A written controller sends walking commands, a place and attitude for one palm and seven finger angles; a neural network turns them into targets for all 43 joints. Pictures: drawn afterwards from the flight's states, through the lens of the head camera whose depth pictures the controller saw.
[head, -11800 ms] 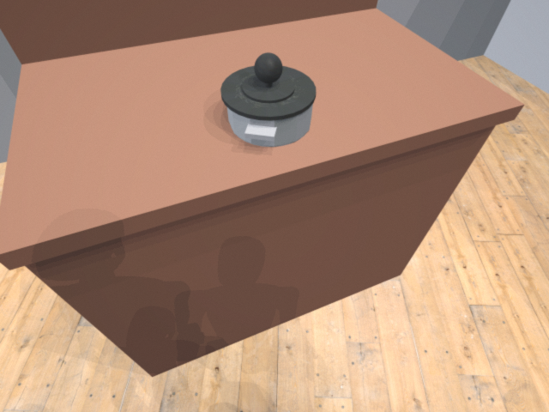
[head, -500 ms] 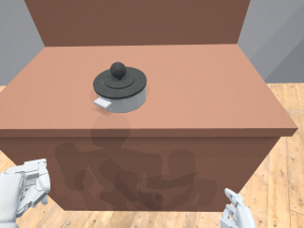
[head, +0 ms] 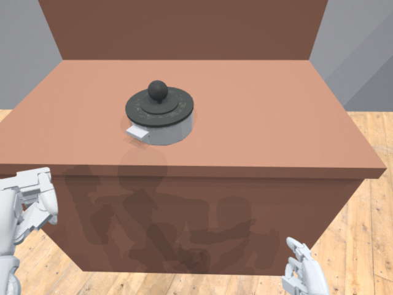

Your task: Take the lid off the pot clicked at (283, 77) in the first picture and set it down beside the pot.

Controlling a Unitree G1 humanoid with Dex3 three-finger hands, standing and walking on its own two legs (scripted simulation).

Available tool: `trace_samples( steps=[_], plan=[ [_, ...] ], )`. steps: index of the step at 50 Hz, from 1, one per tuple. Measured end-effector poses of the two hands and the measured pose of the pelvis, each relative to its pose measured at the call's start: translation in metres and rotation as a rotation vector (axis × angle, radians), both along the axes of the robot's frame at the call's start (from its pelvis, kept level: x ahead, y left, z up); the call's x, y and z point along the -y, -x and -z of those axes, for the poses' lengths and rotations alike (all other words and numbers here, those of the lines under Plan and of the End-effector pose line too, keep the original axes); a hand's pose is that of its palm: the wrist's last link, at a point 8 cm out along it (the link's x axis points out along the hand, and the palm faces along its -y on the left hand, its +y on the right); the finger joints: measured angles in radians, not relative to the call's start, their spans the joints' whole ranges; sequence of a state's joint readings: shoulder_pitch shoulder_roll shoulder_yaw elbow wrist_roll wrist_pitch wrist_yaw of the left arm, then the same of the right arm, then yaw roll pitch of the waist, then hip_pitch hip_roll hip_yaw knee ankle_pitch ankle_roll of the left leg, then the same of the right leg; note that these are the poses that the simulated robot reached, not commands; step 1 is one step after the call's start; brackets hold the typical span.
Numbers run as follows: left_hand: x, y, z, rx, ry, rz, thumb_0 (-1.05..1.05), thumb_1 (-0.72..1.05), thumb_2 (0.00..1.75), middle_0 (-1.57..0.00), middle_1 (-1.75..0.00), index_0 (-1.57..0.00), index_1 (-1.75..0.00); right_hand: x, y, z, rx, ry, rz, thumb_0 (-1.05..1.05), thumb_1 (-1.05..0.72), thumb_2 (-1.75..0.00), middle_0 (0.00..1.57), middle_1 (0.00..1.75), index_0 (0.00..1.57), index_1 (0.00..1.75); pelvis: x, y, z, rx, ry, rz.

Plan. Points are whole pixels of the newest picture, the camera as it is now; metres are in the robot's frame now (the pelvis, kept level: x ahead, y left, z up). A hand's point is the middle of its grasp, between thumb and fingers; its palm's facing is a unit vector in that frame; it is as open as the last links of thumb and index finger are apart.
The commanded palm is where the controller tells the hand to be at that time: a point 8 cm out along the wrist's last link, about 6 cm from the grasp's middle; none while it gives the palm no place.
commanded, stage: raise the hand higher, near the body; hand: left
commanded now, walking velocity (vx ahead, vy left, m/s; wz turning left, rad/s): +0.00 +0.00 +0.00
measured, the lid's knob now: (157, 90) +0.52 +0.19 +0.17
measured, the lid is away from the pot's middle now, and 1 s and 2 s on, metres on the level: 0.00 0.00 0.00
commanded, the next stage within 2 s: reach forward and open the fingers in 0.04 s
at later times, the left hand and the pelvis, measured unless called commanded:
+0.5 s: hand (42, 185) +0.20 +0.27 +0.19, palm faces +0.30 -0.13 -0.95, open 3.0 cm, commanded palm +0.16 +0.26 +0.25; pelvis -0.03 +0.00 -0.01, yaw +2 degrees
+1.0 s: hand (58, 157) +0.23 +0.26 +0.22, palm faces +0.04 -0.01 -1.00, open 8.3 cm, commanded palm +0.19 +0.25 +0.29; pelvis -0.05 +0.00 -0.01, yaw +2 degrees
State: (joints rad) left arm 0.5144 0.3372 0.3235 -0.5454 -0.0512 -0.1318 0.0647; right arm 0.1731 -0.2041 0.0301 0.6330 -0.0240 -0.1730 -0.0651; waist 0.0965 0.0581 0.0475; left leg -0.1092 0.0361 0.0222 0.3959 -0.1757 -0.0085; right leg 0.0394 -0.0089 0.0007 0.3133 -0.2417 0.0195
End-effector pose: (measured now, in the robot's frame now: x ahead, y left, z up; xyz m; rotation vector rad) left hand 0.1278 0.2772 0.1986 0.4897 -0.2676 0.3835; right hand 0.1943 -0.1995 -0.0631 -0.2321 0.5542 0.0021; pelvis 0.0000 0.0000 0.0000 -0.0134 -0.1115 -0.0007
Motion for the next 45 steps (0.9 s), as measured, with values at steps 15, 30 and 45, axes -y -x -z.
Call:
trace_samples(
  steps=[15,30,45],
  plan=[
    [0.007,-0.014,-0.036,-0.098,-0.546,-0.157,0.01,0.84,0.94,-1.3,-1.43,-1.3,-1.43,0.001,0.003,0.019,-0.116,-0.003,-0.039,0.02,-0.9,-0.9,0.2,0.3,0.2,0.3,-0.005,0.014,0.006,-0.039,-0.008,-0.015],
    [0.011,-0.045,-0.044,-0.4,-0.86,-0.178,0.01,0.45,1.2,-1.21,-0.98,-1.21,-0.98,-0.026,-0.03,0.007,-0.039,-0.092,-0.107,0.01,-0.9,-0.9,0.2,0.3,0.2,0.3,0.001,0.03,0.006,-0.026,-0.011,-0.046],
    [0.021,-0.076,-0.061,-0.506,-0.984,-0.06,0.0,-0.07,1.51,-1.06,-0.45,-1.06,-0.45,-0.002,0.003,0.018,-0.077,-0.065,-0.074,0.01,-0.9,-0.9,0.2,0.3,0.2,0.3,0.005,0.045,0.007,-0.024,-0.006,-0.046]
  ],
)
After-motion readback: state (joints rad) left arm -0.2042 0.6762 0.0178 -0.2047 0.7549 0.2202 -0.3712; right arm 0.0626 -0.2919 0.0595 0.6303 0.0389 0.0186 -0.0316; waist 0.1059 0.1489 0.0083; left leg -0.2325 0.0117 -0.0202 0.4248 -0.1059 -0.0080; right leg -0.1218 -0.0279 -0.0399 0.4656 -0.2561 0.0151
